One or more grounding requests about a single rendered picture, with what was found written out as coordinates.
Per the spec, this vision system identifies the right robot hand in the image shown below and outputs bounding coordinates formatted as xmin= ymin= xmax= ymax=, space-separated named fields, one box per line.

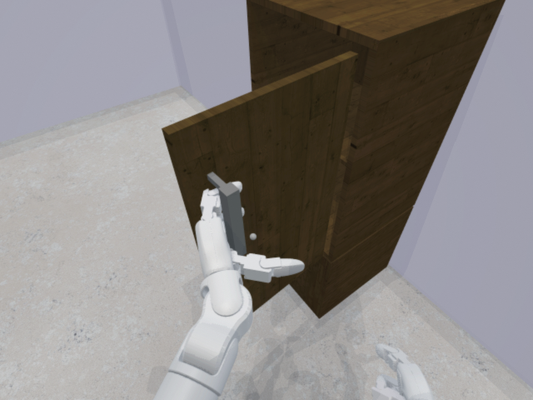
xmin=371 ymin=343 xmax=435 ymax=400

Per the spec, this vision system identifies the left robot hand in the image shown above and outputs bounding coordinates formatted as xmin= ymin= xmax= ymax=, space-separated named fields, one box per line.
xmin=195 ymin=182 xmax=305 ymax=283

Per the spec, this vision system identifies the robot left forearm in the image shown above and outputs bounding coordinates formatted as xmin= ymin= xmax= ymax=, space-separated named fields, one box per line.
xmin=153 ymin=270 xmax=253 ymax=400

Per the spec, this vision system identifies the cupboard door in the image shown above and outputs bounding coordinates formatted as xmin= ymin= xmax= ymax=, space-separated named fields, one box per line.
xmin=162 ymin=51 xmax=358 ymax=312

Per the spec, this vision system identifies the handle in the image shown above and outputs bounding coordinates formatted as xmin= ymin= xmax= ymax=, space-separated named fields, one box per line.
xmin=207 ymin=172 xmax=247 ymax=256

